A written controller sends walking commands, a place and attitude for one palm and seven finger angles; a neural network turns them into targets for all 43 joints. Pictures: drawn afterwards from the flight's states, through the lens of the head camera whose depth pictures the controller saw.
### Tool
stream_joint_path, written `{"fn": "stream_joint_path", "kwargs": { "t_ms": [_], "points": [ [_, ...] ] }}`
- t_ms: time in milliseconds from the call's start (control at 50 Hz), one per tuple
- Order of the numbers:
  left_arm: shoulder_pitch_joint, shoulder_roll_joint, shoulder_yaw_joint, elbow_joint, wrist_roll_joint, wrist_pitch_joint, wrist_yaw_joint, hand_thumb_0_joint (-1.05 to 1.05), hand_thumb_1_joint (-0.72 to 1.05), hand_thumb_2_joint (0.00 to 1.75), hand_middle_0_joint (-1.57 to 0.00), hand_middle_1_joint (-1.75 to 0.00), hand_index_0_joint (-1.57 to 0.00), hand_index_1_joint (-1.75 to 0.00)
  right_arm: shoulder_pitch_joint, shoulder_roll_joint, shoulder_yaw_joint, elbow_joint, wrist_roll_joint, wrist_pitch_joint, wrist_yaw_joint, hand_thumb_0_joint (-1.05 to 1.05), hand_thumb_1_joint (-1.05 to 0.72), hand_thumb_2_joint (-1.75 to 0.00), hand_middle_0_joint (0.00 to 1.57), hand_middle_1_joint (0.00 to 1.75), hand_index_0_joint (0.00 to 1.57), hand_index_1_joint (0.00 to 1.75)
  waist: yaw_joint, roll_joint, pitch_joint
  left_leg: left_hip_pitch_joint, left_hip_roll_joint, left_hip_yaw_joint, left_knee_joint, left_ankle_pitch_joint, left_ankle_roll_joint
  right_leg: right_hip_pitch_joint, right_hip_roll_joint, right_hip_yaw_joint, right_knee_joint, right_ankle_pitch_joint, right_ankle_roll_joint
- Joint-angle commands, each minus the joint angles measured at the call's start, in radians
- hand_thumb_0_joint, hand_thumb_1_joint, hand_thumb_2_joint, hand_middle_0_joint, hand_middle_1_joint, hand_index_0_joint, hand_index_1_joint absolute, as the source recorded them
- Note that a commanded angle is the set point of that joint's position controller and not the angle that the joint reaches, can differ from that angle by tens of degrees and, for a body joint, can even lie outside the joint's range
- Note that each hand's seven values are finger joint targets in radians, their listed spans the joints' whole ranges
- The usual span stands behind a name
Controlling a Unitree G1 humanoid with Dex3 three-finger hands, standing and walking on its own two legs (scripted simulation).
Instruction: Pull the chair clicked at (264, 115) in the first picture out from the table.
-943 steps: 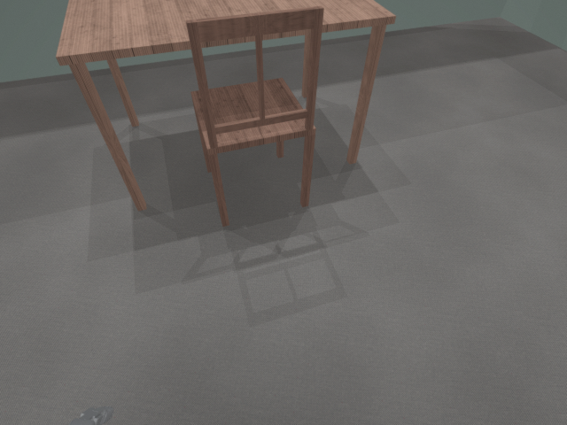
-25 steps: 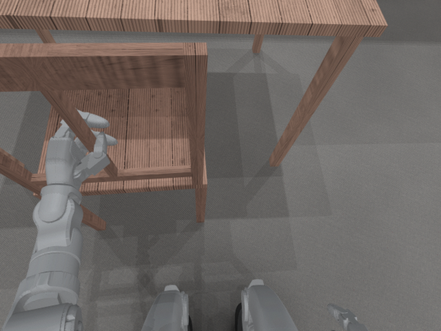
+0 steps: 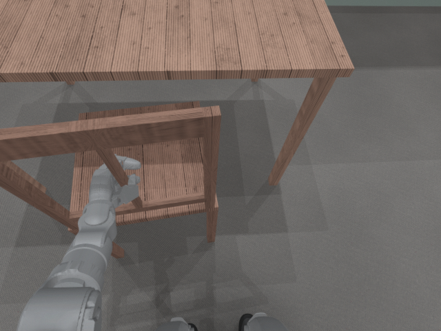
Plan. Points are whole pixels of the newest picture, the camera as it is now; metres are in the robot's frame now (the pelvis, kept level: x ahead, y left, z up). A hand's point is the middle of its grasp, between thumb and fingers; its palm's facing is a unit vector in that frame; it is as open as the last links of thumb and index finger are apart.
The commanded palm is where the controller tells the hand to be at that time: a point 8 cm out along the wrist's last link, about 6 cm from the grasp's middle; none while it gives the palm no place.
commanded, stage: step backward, pulling the chair out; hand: left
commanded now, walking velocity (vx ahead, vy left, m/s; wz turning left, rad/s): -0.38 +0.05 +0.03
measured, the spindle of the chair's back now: (124, 181) +0.41 +0.20 -0.08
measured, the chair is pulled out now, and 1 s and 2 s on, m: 0.07 0.21 0.28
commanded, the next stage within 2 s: none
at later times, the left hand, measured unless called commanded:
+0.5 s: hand (151, 237) +0.29 +0.12 -0.06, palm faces +0.09 -0.98 -0.17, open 4.9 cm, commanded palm +0.29 +0.18 -0.06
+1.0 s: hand (151, 257) +0.25 +0.12 -0.06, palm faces +0.11 -0.98 -0.18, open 5.0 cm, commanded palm +0.26 +0.17 -0.06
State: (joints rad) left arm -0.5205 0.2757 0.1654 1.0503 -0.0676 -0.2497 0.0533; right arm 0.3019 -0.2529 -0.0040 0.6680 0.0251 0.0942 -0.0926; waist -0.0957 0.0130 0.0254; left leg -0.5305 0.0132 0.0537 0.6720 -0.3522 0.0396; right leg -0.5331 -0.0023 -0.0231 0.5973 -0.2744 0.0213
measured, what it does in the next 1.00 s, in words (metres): walks backwards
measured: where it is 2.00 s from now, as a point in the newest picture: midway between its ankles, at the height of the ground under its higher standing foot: outside the picture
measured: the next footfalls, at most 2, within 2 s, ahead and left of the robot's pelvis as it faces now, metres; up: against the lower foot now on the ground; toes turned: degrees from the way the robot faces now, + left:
left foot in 1.08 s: -0.06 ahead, +0.13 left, +0.00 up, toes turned +4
right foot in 1.68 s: -0.09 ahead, -0.13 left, +0.00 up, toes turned -2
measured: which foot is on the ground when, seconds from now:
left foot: down 0.00-0.92, up 0.94-1.00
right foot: down 0.00-1.00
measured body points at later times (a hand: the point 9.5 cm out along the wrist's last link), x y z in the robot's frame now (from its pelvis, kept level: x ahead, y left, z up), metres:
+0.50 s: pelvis -0.07 -0.02 +0.00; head +0.00 -0.03 +0.44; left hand +0.28 +0.18 -0.05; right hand +0.01 -0.29 -0.13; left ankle -0.02 +0.09 -0.72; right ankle +0.00 -0.14 -0.72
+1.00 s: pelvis -0.10 -0.02 +0.00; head -0.03 -0.04 +0.44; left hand +0.24 +0.17 -0.05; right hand -0.01 -0.28 -0.14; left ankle -0.06 +0.10 -0.70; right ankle +0.00 -0.14 -0.72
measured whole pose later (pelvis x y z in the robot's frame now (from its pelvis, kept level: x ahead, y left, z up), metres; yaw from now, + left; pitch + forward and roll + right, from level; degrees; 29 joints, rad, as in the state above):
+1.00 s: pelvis -0.10 -0.02 +0.00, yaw +3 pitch +2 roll +2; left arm -0.51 0.17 0.05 1.09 -0.08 -0.21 0.13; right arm 0.22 -0.25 0.02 0.78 0.05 -0.06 -0.11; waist -0.06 0.00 0.12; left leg -0.52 -0.04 0.00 0.84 -0.48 -0.03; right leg -0.52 -0.06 -0.04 0.65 -0.17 -0.01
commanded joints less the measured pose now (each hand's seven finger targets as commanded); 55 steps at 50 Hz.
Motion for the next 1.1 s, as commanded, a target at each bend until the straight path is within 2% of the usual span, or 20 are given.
{"fn": "stream_joint_path", "kwargs": {
  "t_ms": [0,40,120,240,340,480,540,600,660,720,780,820,880,900,940,980,1020,1040,1060,1080],
  "points": [
    [-0.223,0.169,-0.018,-0.2,0.051,-0.043,0.029,0.0,0.9,0.9,-0.5,-1.45,-0.5,-1.45,0.085,-0.147,-0.056,-0.064,0.007,-0.023,-0.024,0.0,-0.9,-0.9,0.2,0.3,0.2,0.3,0.03,0.109,-0.511,0.314,0.178,-0.147,-0.03,0.808,-0.046,0.276,-0.126,0.093,0.015,0.628,-0.05],
    [-0.214,0.178,-0.014,-0.194,0.046,-0.039,0.037,0.0,0.9,0.9,-0.5,-1.45,-0.5,-1.45,0.08,-0.153,-0.059,-0.062,0.014,-0.027,-0.033,0.0,-0.9,-0.9,0.2,0.3,0.2,0.3,0.028,0.091,-0.525,0.278,0.16,-0.132,-0.031,0.721,-0.057,0.32,-0.158,0.11,0.018,0.728,-0.065],
    [-0.235,0.182,-0.032,-0.187,0.043,-0.033,0.048,0.0,0.9,0.9,-0.5,-1.45,-0.5,-1.45,0.067,-0.162,-0.06,-0.05,0.021,-0.039,-0.047,0.0,-0.9,-0.9,0.2,0.3,0.2,0.3,0.024,0.066,-0.52,0.233,0.132,-0.119,-0.058,0.543,-0.058,0.33,-0.181,0.117,0.0,0.716,-0.066],
    [-0.259,0.13,-0.077,-0.19,0.034,-0.031,0.048,0.0,0.9,0.9,-0.5,-1.45,-0.5,-1.45,0.022,-0.151,-0.048,-0.045,0.022,-0.059,-0.046,0.0,-0.9,-0.9,0.2,0.3,0.2,0.3,0.04,0.125,-0.468,0.264,0.179,-0.172,-0.13,0.54,-0.016,0.236,-0.094,0.066,0.017,0.371,-0.024],
    [-0.291,0.124,-0.088,-0.182,0.025,-0.033,0.054,0.0,0.9,0.9,-0.5,-1.45,-0.5,-1.45,-0.004,-0.147,-0.043,-0.039,0.026,-0.092,-0.047,0.0,-0.9,-0.9,0.2,0.3,0.2,0.3,0.052,0.131,-0.401,0.174,0.176,-0.164,-0.158,0.317,-0.004,0.237,-0.088,0.073,0.022,0.182,-0.025],
    [-0.319,0.136,-0.106,-0.137,0.02,-0.052,0.078,0.0,0.9,0.9,-0.5,-1.45,-0.5,-1.45,0.011,-0.147,-0.045,-0.003,0.037,-0.149,-0.047,0.0,-0.9,-0.9,0.2,0.3,0.2,0.3,0.044,-0.075,-0.336,0.192,0.046,-0.106,-0.04,-0.046,-0.042,0.143,-0.237,0.244,-0.225,-0.054,-0.081],
    [-0.313,0.125,-0.115,-0.129,0.025,-0.057,0.085,0.0,0.9,0.9,-0.5,-1.45,-0.5,-1.45,0.009,-0.157,-0.044,0.022,0.039,-0.166,-0.048,0.0,-0.9,-0.9,0.2,0.3,0.2,0.3,0.045,-0.072,-0.341,0.224,0.047,-0.112,-0.074,0.004,-0.04,0.155,-0.236,0.209,-0.225,-0.027,-0.076],
    [-0.313,0.089,-0.143,-0.144,0.021,-0.069,0.083,0.0,0.9,0.9,-0.5,-1.45,-0.5,-1.45,-0.01,-0.157,-0.035,0.014,0.042,-0.178,-0.056,0.0,-0.9,-0.9,0.2,0.3,0.2,0.3,0.054,-0.024,-0.332,0.218,0.111,-0.156,-0.177,0.062,-0.018,0.154,-0.142,0.11,-0.133,-0.05,-0.032],
    [-0.317,0.055,-0.161,-0.168,0.016,-0.062,0.078,0.0,0.9,0.9,-0.5,-1.45,-0.5,-1.45,-0.038,-0.154,-0.024,-0.004,0.036,-0.179,-0.058,0.0,-0.9,-0.9,0.2,0.3,0.2,0.3,0.07,0.112,-0.305,0.161,0.207,-0.251,-0.285,0.034,0.03,0.168,-0.063,0.053,0.052,-0.107,-0.023],
    [-0.3,0.073,-0.137,-0.176,0.016,-0.052,0.073,0.0,0.9,0.9,-0.5,-1.45,-0.5,-1.45,-0.03,-0.151,-0.029,0.004,0.023,-0.177,-0.061,0.0,-0.9,-0.9,0.2,0.3,0.2,0.3,0.075,0.087,-0.339,0.215,0.22,-0.244,-0.208,0.299,0.038,0.202,-0.059,0.06,0.071,0.055,-0.024],
    [-0.311,0.073,-0.145,-0.176,0.024,-0.041,0.066,0.0,0.9,0.9,-0.5,-1.45,-0.5,-1.45,-0.055,-0.14,-0.026,-0.005,0.021,-0.171,-0.055,0.0,-0.9,-0.9,0.2,0.3,0.2,0.3,0.078,0.12,-0.287,0.07,0.201,-0.199,-0.209,0.115,0.016,0.249,-0.09,0.091,0.084,-0.011,-0.04],
    [-0.297,0.109,-0.122,-0.168,0.025,-0.035,0.073,0.0,0.9,0.9,-0.5,-1.45,-0.5,-1.45,-0.048,-0.146,-0.032,-0.013,0.026,-0.174,-0.056,0.0,-0.9,-0.9,0.2,0.3,0.2,0.3,0.084,0.062,-0.245,-0.011,0.156,-0.191,-0.171,-0.081,0.004,0.24,-0.123,0.16,0.02,-0.113,-0.07],
    [-0.272,0.126,-0.119,-0.138,0.023,-0.03,0.087,0.0,0.9,0.9,-0.5,-1.45,-0.5,-1.45,0.002,-0.135,-0.039,0.011,0.029,-0.182,-0.045,0.0,-0.9,-0.9,0.2,0.3,0.2,0.3,0.07,-0.174,-0.288,0.111,0.003,-0.095,0.127,-0.167,-0.063,0.135,-0.338,0.411,-0.301,-0.24,-0.144],
    [-0.266,0.125,-0.116,-0.127,0.026,-0.024,0.089,0.0,0.9,0.9,-0.5,-1.45,-0.5,-1.45,-0.007,-0.134,-0.04,0.021,0.027,-0.182,-0.037,0.0,-0.9,-0.9,0.2,0.3,0.2,0.3,0.08,-0.184,-0.312,0.106,-0.017,-0.101,0.231,-0.163,-0.073,0.192,-0.395,0.432,-0.323,-0.123,-0.175],
    [-0.276,0.125,-0.104,-0.139,0.029,-0.009,0.084,0.0,0.9,0.9,-0.5,-1.45,-0.5,-1.45,-0.025,-0.133,-0.034,0.033,0.024,-0.185,-0.029,0.0,-0.9,-0.9,0.2,0.3,0.2,0.3,0.077,-0.173,-0.347,0.082,-0.008,-0.146,0.264,-0.191,-0.076,0.299,-0.418,0.373,-0.244,0.221,-0.2],
    [-0.326,0.11,-0.109,-0.171,0.03,-0.005,0.079,0.0,0.9,0.9,-0.5,-1.45,-0.5,-1.45,-0.03,-0.131,-0.019,0.049,0.022,-0.184,-0.031,0.0,-0.9,-0.9,0.2,0.3,0.2,0.3,0.055,-0.138,-0.371,0.148,0.009,-0.143,0.103,-0.142,-0.075,0.336,-0.367,0.237,-0.158,0.414,-0.147],
    [-0.322,0.109,-0.115,-0.156,0.026,0.009,0.079,0.0,0.9,0.9,-0.5,-1.45,-0.5,-1.45,-0.033,-0.148,-0.023,0.063,0.023,-0.179,-0.046,0.0,-0.9,-0.9,0.2,0.3,0.2,0.3,0.046,-0.087,-0.353,0.218,0.027,-0.108,-0.157,0.051,-0.07,0.333,-0.285,0.144,-0.085,0.437,-0.077],
    [-0.327,0.089,-0.129,-0.183,0.024,0.01,0.078,0.0,0.9,0.9,-0.5,-1.45,-0.5,-1.45,-0.042,-0.161,-0.03,0.05,0.021,-0.174,-0.051,0.0,-0.9,-0.9,0.2,0.3,0.2,0.3,0.059,-0.014,-0.353,0.214,0.087,-0.153,-0.223,0.196,-0.047,0.324,-0.208,0.094,-0.039,0.391,-0.037],
    [-0.341,0.06,-0.144,-0.193,0.021,0.007,0.074,0.0,0.9,0.9,-0.5,-1.45,-0.5,-1.45,-0.044,-0.171,-0.041,0.029,0.022,-0.167,-0.055,0.0,-0.9,-0.9,0.2,0.3,0.2,0.3,0.072,0.02,-0.353,0.212,0.144,-0.19,-0.185,0.332,-0.023,0.305,-0.143,0.062,-0.008,0.347,-0.013],
    [-0.343,0.029,-0.164,-0.199,0.016,0.005,0.067,0.0,0.9,0.9,-0.5,-1.45,-0.5,-1.45,-0.04,-0.149,-0.047,0.018,0.027,-0.163,-0.047,0.0,-0.9,-0.9,0.2,0.3,0.2,0.3,0.075,0.012,-0.385,0.229,0.173,-0.16,-0.193,0.294,-0.015,0.309,-0.125,0.054,0.0,0.213,-0.008]
  ]
}}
